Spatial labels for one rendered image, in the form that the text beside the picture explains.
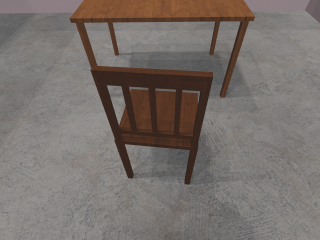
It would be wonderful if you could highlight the chair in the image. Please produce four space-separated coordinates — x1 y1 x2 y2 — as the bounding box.
90 65 213 185

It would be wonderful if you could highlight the table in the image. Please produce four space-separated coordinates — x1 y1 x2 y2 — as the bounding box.
69 0 255 98

